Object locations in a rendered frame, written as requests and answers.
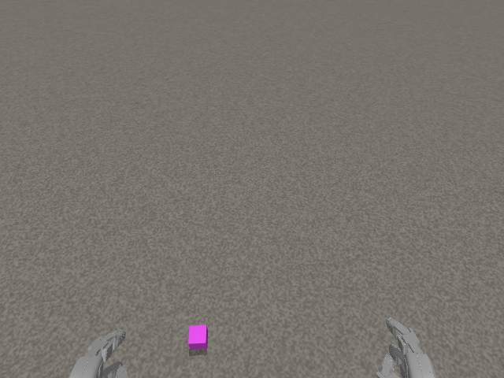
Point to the right robot hand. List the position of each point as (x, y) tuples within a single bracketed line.
[(411, 360)]

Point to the left robot hand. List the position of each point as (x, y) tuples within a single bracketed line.
[(91, 365)]

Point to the cube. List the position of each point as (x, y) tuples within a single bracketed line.
[(198, 337)]

